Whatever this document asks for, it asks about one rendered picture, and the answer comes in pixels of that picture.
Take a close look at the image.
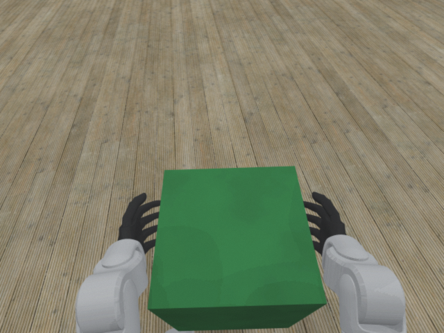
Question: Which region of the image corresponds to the carton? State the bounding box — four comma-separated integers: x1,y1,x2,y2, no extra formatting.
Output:
148,166,327,331

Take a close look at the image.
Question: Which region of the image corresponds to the left robot hand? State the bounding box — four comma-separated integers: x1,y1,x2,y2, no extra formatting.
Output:
117,193,160,254

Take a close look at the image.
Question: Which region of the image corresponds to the robot left forearm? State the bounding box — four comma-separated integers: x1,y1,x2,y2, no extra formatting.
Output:
75,239,148,333

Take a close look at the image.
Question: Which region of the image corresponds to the robot right forearm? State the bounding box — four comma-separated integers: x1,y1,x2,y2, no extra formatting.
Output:
322,234,407,333

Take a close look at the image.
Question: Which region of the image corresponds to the right robot hand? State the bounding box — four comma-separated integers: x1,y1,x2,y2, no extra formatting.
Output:
303,191,347,256

